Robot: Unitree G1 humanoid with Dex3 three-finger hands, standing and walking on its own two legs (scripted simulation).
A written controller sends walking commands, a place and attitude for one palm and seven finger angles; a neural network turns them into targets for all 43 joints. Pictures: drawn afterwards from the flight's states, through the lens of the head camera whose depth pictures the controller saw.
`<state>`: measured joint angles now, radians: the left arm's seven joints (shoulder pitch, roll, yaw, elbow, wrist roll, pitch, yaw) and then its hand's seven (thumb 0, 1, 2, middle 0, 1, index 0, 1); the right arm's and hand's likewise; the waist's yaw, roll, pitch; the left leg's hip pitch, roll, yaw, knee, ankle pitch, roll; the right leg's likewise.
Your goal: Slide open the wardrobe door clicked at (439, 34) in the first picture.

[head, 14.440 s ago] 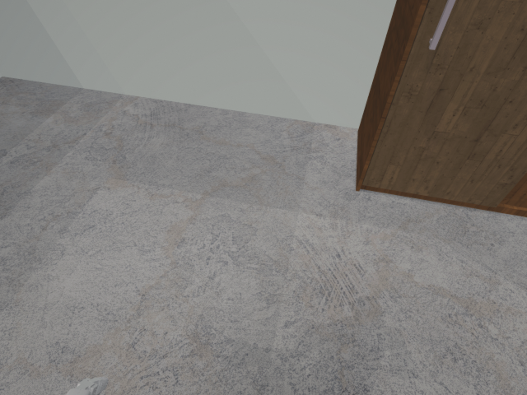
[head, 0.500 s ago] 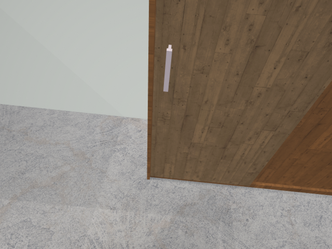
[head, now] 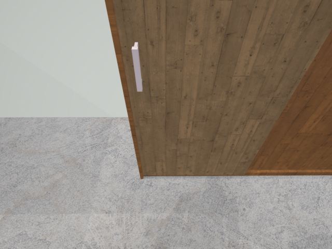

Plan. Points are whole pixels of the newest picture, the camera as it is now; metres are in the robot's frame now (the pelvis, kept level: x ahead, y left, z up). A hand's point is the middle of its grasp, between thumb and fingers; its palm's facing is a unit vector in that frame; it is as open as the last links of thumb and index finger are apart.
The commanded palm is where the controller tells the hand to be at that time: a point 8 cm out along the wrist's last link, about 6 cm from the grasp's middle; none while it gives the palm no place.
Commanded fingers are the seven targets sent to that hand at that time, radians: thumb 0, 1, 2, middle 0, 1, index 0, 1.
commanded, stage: come to a stop and stand still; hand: left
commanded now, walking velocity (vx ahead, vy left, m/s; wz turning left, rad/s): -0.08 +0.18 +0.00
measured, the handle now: (138, 67) +0.65 +0.10 +0.10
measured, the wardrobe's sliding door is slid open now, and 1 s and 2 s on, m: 0.00 0.00 0.00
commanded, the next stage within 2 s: look again from close up in 0.22 s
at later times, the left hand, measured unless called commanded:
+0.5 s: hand out of the picture +0.01 +0.21 -0.17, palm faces +0.05 -0.97 -0.22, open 7.3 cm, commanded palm none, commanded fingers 0.00 0.90 0.90 -0.20 -0.30 -0.20 -0.30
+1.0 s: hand out of the picture +0.01 +0.17 -0.17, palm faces +0.02 -0.98 -0.18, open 7.3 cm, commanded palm none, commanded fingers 0.00 0.90 0.90 -0.20 -0.30 -0.20 -0.30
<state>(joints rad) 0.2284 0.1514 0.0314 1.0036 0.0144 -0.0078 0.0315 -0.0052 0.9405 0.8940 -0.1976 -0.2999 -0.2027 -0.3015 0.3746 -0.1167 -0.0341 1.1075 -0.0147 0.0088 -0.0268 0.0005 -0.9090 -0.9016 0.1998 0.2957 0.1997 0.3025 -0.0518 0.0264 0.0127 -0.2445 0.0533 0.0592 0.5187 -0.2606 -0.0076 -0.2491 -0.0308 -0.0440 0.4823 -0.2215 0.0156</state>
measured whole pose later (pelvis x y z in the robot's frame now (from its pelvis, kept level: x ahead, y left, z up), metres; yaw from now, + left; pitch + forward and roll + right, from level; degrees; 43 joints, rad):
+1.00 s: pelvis +0.01 +0.00 +0.01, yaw +0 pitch -1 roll +0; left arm 0.28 0.15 0.01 1.10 0.02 0.00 0.03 0.01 0.92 0.89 -0.20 -0.30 -0.20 -0.30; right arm 0.29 -0.14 -0.02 1.11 -0.01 0.00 -0.02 0.00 -0.91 -0.90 0.20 0.30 0.20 0.30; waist 0.00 0.00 0.04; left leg -0.18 0.03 0.07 0.42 -0.22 -0.01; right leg -0.20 -0.05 -0.04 0.42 -0.20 0.03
